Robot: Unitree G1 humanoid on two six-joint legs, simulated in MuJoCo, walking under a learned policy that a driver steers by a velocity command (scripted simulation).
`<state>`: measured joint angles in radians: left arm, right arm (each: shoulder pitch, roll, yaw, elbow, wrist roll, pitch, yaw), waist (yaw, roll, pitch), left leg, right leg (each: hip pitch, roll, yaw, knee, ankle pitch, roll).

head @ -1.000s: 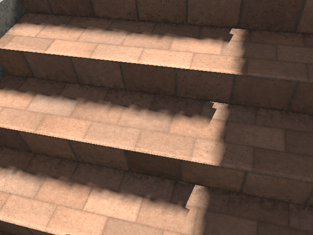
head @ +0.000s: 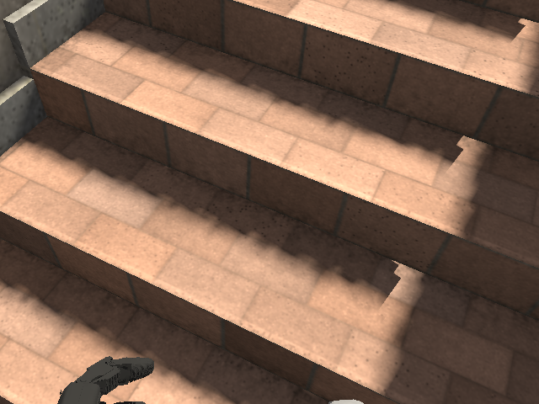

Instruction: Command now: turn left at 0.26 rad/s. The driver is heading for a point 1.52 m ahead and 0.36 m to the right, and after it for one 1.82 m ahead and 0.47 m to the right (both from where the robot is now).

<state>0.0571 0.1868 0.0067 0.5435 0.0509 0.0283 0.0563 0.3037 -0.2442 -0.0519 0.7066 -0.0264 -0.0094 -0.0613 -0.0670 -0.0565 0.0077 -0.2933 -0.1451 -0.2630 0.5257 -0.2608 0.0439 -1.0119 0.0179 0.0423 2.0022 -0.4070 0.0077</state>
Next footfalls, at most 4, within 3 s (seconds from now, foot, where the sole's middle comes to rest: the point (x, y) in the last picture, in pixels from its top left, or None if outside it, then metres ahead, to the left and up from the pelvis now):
0.26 right None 0.12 -0.23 -0.62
0.80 left None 0.25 -0.09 -0.62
1.28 right None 0.20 -0.26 -0.62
1.86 left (229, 269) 0.66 0.04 -0.47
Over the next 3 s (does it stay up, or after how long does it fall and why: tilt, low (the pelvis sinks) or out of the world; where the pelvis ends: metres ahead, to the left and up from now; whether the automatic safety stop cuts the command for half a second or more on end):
stays up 1.33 -0.33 0.61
